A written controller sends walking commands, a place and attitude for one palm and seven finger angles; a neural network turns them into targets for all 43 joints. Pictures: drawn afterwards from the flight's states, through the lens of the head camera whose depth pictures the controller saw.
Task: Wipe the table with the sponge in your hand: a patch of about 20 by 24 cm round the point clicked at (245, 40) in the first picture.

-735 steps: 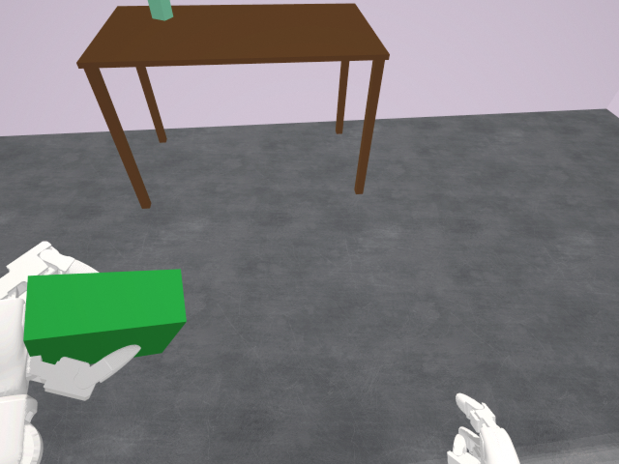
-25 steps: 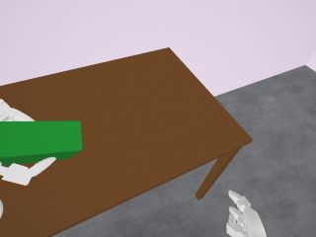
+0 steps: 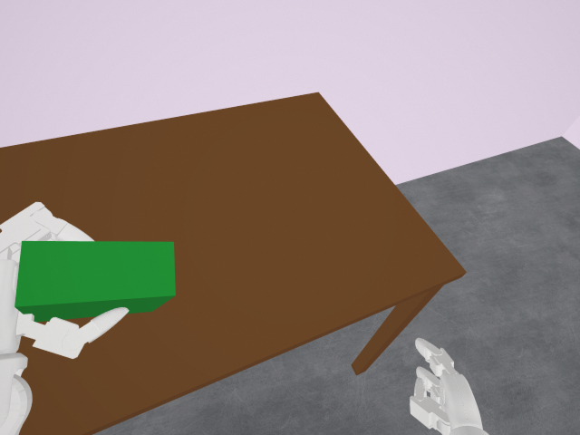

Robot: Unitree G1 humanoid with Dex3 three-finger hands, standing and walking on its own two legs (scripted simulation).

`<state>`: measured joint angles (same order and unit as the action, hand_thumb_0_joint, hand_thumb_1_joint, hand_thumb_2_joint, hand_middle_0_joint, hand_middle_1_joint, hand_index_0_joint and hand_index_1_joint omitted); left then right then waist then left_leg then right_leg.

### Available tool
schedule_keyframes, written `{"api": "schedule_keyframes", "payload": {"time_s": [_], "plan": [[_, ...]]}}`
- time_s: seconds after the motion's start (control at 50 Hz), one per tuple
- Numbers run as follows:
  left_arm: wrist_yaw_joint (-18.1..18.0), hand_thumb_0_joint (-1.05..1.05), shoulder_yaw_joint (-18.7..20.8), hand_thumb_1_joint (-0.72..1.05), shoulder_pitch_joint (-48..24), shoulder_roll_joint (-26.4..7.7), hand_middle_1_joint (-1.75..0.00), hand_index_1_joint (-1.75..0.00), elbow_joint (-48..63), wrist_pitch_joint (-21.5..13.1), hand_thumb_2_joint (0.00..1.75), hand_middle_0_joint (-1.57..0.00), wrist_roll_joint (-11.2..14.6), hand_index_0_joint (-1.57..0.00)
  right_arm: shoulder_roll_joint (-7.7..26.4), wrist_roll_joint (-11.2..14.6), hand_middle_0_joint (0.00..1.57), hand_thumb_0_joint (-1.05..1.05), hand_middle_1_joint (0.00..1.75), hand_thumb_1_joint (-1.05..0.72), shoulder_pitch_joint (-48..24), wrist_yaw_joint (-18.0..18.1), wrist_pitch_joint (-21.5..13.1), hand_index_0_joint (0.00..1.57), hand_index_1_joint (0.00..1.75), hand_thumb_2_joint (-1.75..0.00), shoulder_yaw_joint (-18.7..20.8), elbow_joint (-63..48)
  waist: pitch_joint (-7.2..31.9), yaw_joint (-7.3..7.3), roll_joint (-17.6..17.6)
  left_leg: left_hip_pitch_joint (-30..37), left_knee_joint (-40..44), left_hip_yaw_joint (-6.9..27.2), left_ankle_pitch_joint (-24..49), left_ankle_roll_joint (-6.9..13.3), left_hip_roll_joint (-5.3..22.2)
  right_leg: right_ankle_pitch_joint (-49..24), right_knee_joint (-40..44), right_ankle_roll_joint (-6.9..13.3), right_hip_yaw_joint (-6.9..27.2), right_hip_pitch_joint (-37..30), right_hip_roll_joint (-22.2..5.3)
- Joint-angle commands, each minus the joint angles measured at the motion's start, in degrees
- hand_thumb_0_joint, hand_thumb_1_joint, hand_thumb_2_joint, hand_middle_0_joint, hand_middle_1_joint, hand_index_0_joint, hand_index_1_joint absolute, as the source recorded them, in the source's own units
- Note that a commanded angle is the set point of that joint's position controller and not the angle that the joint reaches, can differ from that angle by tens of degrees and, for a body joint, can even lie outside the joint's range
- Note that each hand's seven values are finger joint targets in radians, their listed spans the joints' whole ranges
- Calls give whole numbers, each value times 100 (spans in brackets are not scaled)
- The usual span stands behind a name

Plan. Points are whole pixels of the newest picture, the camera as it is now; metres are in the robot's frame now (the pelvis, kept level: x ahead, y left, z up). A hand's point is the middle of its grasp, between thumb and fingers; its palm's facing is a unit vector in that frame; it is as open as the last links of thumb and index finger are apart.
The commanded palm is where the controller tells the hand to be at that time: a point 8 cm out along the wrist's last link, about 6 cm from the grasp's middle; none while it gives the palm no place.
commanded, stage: come to a stop and stand still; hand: left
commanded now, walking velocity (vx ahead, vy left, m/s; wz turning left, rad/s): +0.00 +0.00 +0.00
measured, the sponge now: (121, 282) +0.24 +0.21 +0.13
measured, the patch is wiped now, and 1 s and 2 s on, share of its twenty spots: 0.00 0.00 0.00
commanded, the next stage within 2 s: look again from close up in 0.20 s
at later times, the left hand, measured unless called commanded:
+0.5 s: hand (65, 282) +0.22 +0.25 +0.15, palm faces +0.34 -0.86 -0.37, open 9.6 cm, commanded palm +0.16 +0.29 +0.17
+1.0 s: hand (78, 302) +0.21 +0.23 +0.14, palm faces +0.25 -0.77 -0.58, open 9.6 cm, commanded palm +0.16 +0.28 +0.17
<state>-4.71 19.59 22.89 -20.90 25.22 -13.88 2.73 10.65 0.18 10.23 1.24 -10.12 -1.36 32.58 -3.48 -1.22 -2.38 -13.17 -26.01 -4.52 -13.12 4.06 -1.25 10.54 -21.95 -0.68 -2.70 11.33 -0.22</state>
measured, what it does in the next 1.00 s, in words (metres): stands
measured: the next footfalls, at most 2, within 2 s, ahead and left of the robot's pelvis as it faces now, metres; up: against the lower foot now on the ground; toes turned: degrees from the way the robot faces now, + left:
none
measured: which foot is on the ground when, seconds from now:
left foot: down 0.00-1.00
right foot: down 0.00-1.00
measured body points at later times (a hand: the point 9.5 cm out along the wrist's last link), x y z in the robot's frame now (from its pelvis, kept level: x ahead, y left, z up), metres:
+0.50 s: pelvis +0.00 +0.00 +0.00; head +0.03 +0.03 +0.45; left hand +0.20 +0.29 +0.17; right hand +0.18 -0.22 -0.07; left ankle +0.01 +0.06 -0.74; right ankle +0.01 -0.13 -0.74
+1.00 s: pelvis -0.01 -0.02 -0.01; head +0.00 -0.03 +0.44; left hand +0.19 +0.27 +0.18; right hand +0.21 -0.23 -0.08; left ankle +0.01 +0.06 -0.74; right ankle +0.00 -0.13 -0.74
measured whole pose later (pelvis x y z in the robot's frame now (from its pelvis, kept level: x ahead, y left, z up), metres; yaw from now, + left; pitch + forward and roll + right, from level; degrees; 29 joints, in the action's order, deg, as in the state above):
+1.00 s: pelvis -0.01 -0.02 -0.01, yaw +2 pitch -1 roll +0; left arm 3.0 19.5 21.3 -27.1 26.5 3.4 -0.9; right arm 13.8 -0.6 8.0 0.7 -6.1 -1.8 33.2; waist -1.4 -2.6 1.7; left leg -16.0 -31.1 -3.1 -14.7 2.8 -2.1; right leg 16.5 -32.5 0.8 -1.3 15.4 -0.1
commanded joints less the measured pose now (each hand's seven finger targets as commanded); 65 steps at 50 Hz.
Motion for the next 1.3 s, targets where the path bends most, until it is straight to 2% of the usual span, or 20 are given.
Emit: {"api": "schedule_keyframes", "payload": {"time_s": [0.0, 0.14, 0.3, 0.38, 0.66, 0.68, 0.7, 0.72, 0.74, 0.76, 0.78, 0.86, 0.88, 0.94, 0.98, 1.0, 1.04, 1.08, 1.2, 1.28], "plan": [[-152, 0, 770, 10, -364, -1036, -160, -160, 1618, -427, 130, -120, 93, -120, 773, 12, 20, 0, 30, -90, -360, 100, -201, 20, 30, -90, 268, -865, 1126, -21, 802, 83, 628, 838, 1079, -417, 634, -997, -4, 157, 379, -664, -240], [-140, 0, 782, 10, -68, -1013, -160, -160, 1575, -346, 130, -120, 104, -120, 820, 33, 20, 0, 30, -90, -270, 118, -169, 20, 30, -90, 326, -866, 1222, -1, 628, 303, 500, 822, 1651, -527, 716, -1272, -34, 166, 361, -662, -263], [-141, 0, 589, 10, -329, -870, -160, -160, 1414, -269, 130, -120, 67, -120, 822, 28, 20, 0, 30, -90, -334, 158, -107, 20, 30, -90, 281, -834, 967, 9, 586, -3, 769, 815, 730, -457, 675, -807, 115, 130, 334, -625, -227], [-195, 0, 794, 10, -334, -1104, -160, -160, 1716, -279, 130, -120, 33, -120, 816, 58, 20, 0, 30, -90, -425, 169, -154, 20, 30, -90, 303, -868, 1044, 0, 808, 83, 748, 842, 750, -488, 655, -806, 62, 156, 384, -648, -233], [-158, 0, 629, 10, -215, -914, -160, -160, 1439, -221, 130, -120, 50, -120, 847, 47, 20, 0, 30, -90, -294, 183, -119, 20, 30, -90, 337, -849, 953, 19, 511, 28, 770, 870, 650, -449, 670, -821, 178, 160, 409, -626, -261], [-196, 0, 2515, 10, -5648, -5301, -160, -160, 3272, -994, 130, -120, -264, -120, 1311, 491, 20, 0, 30, -90, 623, 515, 82, 20, 30, -90, -363, -1344, 1234, 360, 2417, -1206, 825, 1226, -636, -223, 789, 272, -1182, -158, 332, -1419, 229], [155, 0, 1787, 10, -3745, -2586, -160, -160, 295, 247, 130, -120, -773, -120, 896, -253, 20, 0, 30, -90, -450, 324, -90, 20, 30, -90, 378, -513, 1548, -249, 1820, 679, 504, 884, 614, -856, 468, 84, -1129, 389, 37, 157, 249], [264, 0, 785, 10, -2764, -1643, -160, -160, 14, 586, 130, -120, -148, -120, 1094, -117, 20, 0, 30, -90, -321, 45, -168, 20, 30, -90, 348, -711, 1527, -143, 1392, 1143, 380, 1152, 2129, -997, 462, 22, -903, 374, -182, 749, 248], [475, 0, 1201, 10, -2326, -1625, -160, -160, 418, 836, 130, -120, 145, -120, 1328, -126, 20, 0, 30, -90, -329, 61, -192, 20, 30, -90, 479, -611, 2046, -419, 1074, 1586, 129, 968, 2708, -851, 501, -397, -739, 315, -95, 584, 195], [674, 0, 1067, 10, -1643, -1563, -160, -160, 635, 1187, 130, -120, 330, -120, 1261, -80, 20, 0, 30, -90, -472, 57, -192, 20, 30, -90, 421, -659, 2113, -548, 1189, 1688, 5, 821, 3186, -788, 444, -751, -662, 310, -118, 308, 121], [813, 0, 477, 10, -952, -889, -160, -160, 292, 1619, 130, -120, 353, -120, 1092, 54, 20, 0, 30, -90, -717, -80, -149, 20, 30, -90, 235, -686, 1711, -520, 985, 1480, 45, 837, 2894, -783, 476, -573, -722, 264, -159, 455, 202], [854, 0, 477, 10, -578, -1485, -160, -160, 1079, 1926, 130, -120, -398, -120, 1191, 21, 20, 0, 30, -90, -801, -130, 123, 20, 30, -90, 243, -822, 958, -358, 426, 594, 130, 723, 1717, -552, 377, -666, -682, 245, -269, 440, 196], [742, 0, 841, 10, -890, -1838, -160, -160, 1344, 1817, 130, -120, -447, -120, 1156, 92, 20, 0, 30, -90, -964, -121, 164, 20, 30, -90, 214, -851, 1073, -340, 422, 540, 130, 719, 1107, -495, 349, -442, -726, 252, -200, 479, 269], [438, 0, 1212, 10, -940, -1934, -160, -160, 1394, 1131, 130, -120, -383, -120, 1065, -82, 20, 0, 30, -90, -942, 67, 159, 20, 30, -90, 260, -826, 1201, -256, 186, 339, -46, 723, 514, -438, 242, -44, -814, 204, -233, 747, 268], [121, 0, 1753, 10, -1612, -2628, -160, -160, 1503, 810, 130, -120, -504, -120, 1034, -72, 20, 0, 30, -90, -961, 158, 150, 20, 30, -90, 254, -734, 1219, -273, 600, 171, -138, 672, -126, -362, 177, 408, -815, 208, -61, 910, 267], [33, 0, 1374, 10, -1822, -2253, -160, -160, 1368, 702, 130, -120, -613, -120, 903, -132, 20, 0, 30, -90, -956, 170, 125, 20, 30, -90, 230, -735, 1291, -254, 767, 158, -201, 660, -47, -361, 116, 409, -799, 239, -76, 876, 211], [-50, 0, 1179, 10, -1632, -2103, -160, -160, 827, 720, 130, -120, -763, -120, 959, -110, 20, 0, 30, -90, -819, 246, 156, 20, 30, -90, 269, -589, 1237, -146, 891, 61, -371, 598, -155, -328, 86, 482, -810, 208, -24, 1042, 152], [4, 0, 1164, 10, -1989, -2431, -160, -160, 483, 973, 130, -120, -938, -120, 998, -40, 20, 0, 30, -90, -831, 312, 199, 20, 30, -90, 234, -548, 1122, -97, 1047, -68, -450, 530, -440, -278, 47, 747, -701, 215, 139, 1115, 106], [675, 0, 509, 10, -2252, -2450, -160, -160, 173, 1464, 130, -120, -1202, -120, 962, 70, 20, 0, 30, -90, -1025, 569, 276, 20, 30, -90, 153, -729, 916, -145, 674, -245, -687, 396, -208, -234, 25, 1119, -282, 170, 625, 814, -134], [660, 0, 1158, 10, -1797, -3040, -160, -160, 354, 1168, 130, -120, -1329, -120, 945, 59, 20, 0, 30, -90, -1026, 591, 229, 20, 30, -90, 224, -756, 1109, -392, 381, -367, -946, 438, 167, -260, 42, 955, -268, 163, 991, 524, -222]]}}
